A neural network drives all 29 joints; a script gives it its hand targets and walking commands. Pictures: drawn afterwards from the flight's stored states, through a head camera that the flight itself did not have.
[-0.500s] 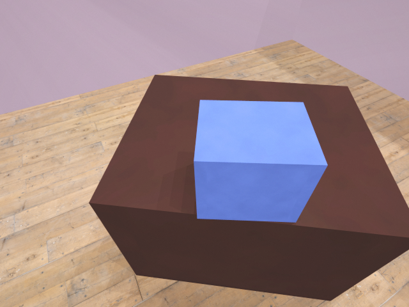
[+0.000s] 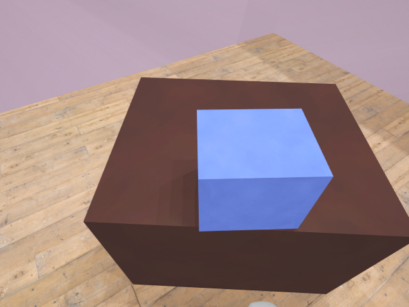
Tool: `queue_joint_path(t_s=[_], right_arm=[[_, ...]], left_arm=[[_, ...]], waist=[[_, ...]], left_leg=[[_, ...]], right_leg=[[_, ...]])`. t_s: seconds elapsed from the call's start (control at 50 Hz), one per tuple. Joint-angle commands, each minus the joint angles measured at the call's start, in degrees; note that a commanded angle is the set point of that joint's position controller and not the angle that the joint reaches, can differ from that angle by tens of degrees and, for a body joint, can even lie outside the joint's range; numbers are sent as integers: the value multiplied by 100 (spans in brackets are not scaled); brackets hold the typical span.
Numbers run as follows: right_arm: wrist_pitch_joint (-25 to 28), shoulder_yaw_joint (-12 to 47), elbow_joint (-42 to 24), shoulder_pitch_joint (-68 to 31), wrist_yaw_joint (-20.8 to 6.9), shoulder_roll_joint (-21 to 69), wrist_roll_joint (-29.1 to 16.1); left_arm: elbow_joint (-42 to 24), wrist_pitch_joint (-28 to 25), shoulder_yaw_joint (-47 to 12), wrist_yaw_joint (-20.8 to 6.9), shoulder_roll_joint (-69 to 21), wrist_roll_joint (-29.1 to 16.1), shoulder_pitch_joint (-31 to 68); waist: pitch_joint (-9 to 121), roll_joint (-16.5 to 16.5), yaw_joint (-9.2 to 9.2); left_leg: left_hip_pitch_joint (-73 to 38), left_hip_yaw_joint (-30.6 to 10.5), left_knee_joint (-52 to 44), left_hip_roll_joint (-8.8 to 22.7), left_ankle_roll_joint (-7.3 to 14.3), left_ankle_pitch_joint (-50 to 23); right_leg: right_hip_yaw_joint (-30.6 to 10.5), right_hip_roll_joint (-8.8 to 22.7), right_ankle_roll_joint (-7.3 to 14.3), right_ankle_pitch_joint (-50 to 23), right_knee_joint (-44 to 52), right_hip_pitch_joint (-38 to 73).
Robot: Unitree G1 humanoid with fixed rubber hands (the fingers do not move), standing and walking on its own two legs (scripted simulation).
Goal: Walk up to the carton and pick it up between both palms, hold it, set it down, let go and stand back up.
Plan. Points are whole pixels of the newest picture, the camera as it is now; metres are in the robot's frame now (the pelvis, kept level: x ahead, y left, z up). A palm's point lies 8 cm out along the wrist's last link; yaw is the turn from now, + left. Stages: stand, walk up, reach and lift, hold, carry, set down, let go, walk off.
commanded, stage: walk up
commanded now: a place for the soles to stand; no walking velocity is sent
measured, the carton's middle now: (249, 171) +0.43 -0.09 -0.02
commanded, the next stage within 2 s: reach and lift in 1.52 s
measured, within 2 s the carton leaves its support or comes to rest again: neither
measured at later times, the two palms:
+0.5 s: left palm out of the picture +0.05 +0.14 -0.12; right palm out of the picture +0.03 -0.36 -0.15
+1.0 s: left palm out of the picture +0.03 +0.16 -0.13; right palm out of the picture +0.02 -0.34 -0.14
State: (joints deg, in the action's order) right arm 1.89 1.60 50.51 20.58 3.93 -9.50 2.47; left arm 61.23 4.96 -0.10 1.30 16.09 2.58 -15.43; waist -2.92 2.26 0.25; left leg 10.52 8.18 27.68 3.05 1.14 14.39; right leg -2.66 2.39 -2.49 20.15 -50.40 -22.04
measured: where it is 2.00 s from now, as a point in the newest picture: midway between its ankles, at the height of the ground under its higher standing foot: outside the picture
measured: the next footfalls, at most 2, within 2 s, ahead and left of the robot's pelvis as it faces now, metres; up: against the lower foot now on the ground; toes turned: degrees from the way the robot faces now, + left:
right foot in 0.16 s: +0.06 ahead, -0.17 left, +0.00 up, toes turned -3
left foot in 0.62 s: +0.04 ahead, +0.03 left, +0.00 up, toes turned +4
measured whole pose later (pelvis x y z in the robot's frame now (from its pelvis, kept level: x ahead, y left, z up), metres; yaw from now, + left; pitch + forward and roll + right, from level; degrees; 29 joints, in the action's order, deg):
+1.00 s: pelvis +0.01 -0.10 +0.00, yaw -1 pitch -1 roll +0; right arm 1.9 2.3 59.4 17.2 1.6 -12.6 0.5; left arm 61.2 0.0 -2.1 1.5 13.8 0.6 -14.8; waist -0.9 -1.4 0.0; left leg 8.8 -1.3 24.2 -0.7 0.4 14.5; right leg 4.5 -2.7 4.0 11.8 -23.2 -10.7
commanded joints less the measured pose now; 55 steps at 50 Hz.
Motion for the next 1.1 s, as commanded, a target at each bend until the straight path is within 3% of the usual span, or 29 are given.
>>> queue_joint_path(t_s=[0.0,0.02,0.04,0.06,0.08,0.1,0.12,0.14,0.16,0.18,0.2,0.22,0.24,0.28,0.3,0.34,0.46,0.52,0.56,0.6,0.62,0.64,0.74,0.76,0.86,1.0,1.02,1.04,1.08], right_arm=[[-61,-317,-225,24,-51,-1315,41],[-88,-335,-248,-109,-72,-1404,44],[-112,-357,-280,-280,-94,-1510,55],[-146,-357,-319,-490,-121,-1548,51],[-174,-298,-314,-484,-163,-1438,49],[-178,-236,-301,-346,-202,-1227,43],[-196,-119,-371,-242,-233,-878,-14],[-271,-65,-369,-110,-235,-679,-78],[-362,-95,-286,-109,-184,-737,-114],[-408,-128,-291,-237,-156,-851,-116],[-410,-130,-288,-418,-157,-930,-110],[-395,-128,-209,-434,-183,-940,-105],[-372,-154,-114,-336,-203,-907,-120],[-325,-149,42,-236,-209,-883,-107],[-318,-139,83,-227,-210,-860,-114],[-351,-141,137,-272,-209,-812,-123],[-396,-139,287,-390,-198,-762,-134],[-273,-126,458,-111,-196,-703,-154],[-137,-120,558,88,-197,-735,-157],[-44,-88,593,121,-173,-819,-182],[-25,-121,623,-67,-167,-949,-219],[-2,-153,611,-287,-176,-1063,-242],[102,-51,630,-210,-236,-803,-224],[101,-51,646,-144,-239,-787,-225],[52,-39,721,-35,-220,-805,-204],[40,19,827,-53,-184,-869,-196],[45,24,844,-75,-181,-870,-192],[12,36,837,-80,-170,-869,-133],[8,73,857,-86,-161,-799,-143]], left_arm=[[-344,-168,67,-20,358,-38,-128],[-371,-203,77,-29,373,-43,-151],[-390,-238,91,-31,362,-57,-327],[-323,-284,120,-31,343,-69,-584],[-332,-336,142,-25,395,-88,-712],[-372,-387,191,-15,517,-97,-797],[-499,-425,245,-10,765,-120,-723],[-626,-442,220,11,836,-188,-476],[-680,-447,274,42,1047,-271,-322],[-799,-438,264,50,950,-307,-97],[-885,-421,230,59,834,-318,19],[-906,-423,169,81,608,-263,-116],[-903,-441,129,111,497,-231,-231],[-851,-501,106,116,385,-219,-468],[-856,-529,100,116,358,-227,-552],[-925,-542,97,136,307,-242,-509],[-1027,-460,87,139,408,-189,-210],[-937,-422,76,108,523,-211,-27],[-851,-401,41,59,435,-233,53],[-774,-420,-26,10,285,-264,-63],[-717,-419,-56,-2,196,-260,-163],[-648,-434,-69,-2,148,-203,-230],[-410,-571,-47,13,335,-174,-187],[-376,-576,-58,17,338,-168,-120],[-229,-569,-104,32,301,-199,-15],[-63,-548,-135,44,342,-222,-14],[-32,-547,-129,43,351,-229,-17],[-8,-536,-114,34,333,-250,-184],[34,-525,-113,44,367,-278,-237]], waist=[[-386,-1033,-89],[-293,-1002,-90],[-150,-1068,35],[-8,-944,192],[92,-580,246],[347,-173,246],[399,729,201],[270,748,23],[105,704,39],[-75,708,47],[-321,704,90],[-297,451,113],[-170,402,84],[298,399,93],[505,329,112],[740,384,112],[21,494,80],[-255,165,-116],[-246,-137,-196],[-206,-457,-87],[-269,-626,65],[-323,-803,137],[118,-742,88],[176,-549,39],[189,-210,-48],[-46,-155,-55],[-69,-186,-38],[-253,82,2],[-183,-17,-14]], left_leg=[[411,-1155,-891,1606,1005,40],[499,-1071,-787,1584,984,-1],[668,-961,-588,1537,920,-81],[848,-779,-245,1469,794,-260],[938,-568,228,1235,610,-375],[982,-307,902,989,383,-254],[1186,-86,1687,490,74,427],[1377,-211,2182,-1,-84,2071],[1189,-561,2590,37,-91,2524],[1225,-707,2723,113,-96,2477],[1520,-764,2735,122,-92,2398],[1684,-884,2597,128,-88,2135],[1750,-917,2443,134,-95,1772],[1560,-945,2324,14,-132,1242],[1427,-947,2251,-42,-158,1095],[1267,-908,1971,-96,-194,915],[716,-870,1030,-155,-110,911],[101,-949,19,-131,6,41],[-211,-1206,-287,6,161,-464],[20,-1966,-801,519,355,165],[525,-2247,-1075,714,476,699],[994,-2319,-1287,802,505,1025],[531,-1793,-931,456,305,-568],[475,-1811,-883,458,314,-618],[208,-1656,-707,363,286,-623],[362,-1631,-726,366,240,-753],[373,-1618,-730,359,233,-775],[501,-1493,-573,301,241,-823],[514,-1405,-524,230,190,-706]], right_leg=[[146,113,31,323,715,-65],[247,66,57,245,949,160],[345,28,90,-93,1269,536],[481,-17,131,-665,1795,1029],[489,-81,160,-1114,2246,1379],[111,216,248,-1512,2421,1652],[-1025,962,522,-1855,2816,1494],[-1846,1437,905,-1795,3134,1114],[-1957,1611,1352,-1205,3347,471],[-1846,1478,1414,-777,3486,283],[-1560,1314,1331,-996,3462,410],[-1342,1170,1162,-1598,3290,737],[-1122,1059,995,-2555,3071,1116],[-916,910,779,-3760,2814,1700],[-934,876,726,-3839,2775,1895],[-825,833,702,-3417,2848,2028],[-1053,935,780,-393,3477,815],[-1038,908,741,488,3624,167],[-735,616,632,401,3396,-2],[-445,338,533,211,2994,236],[-213,90,463,-86,2776,614],[-144,35,442,-312,2666,1064],[-282,311,532,-1069,2909,1487],[-261,307,547,-1053,2934,1510],[-239,368,571,-1050,3149,1373],[-146,414,599,-1272,3159,1448],[-121,400,572,-1283,3154,1421],[-244,403,456,-1492,3313,1414],[-271,481,399,-1713,3379,1530]])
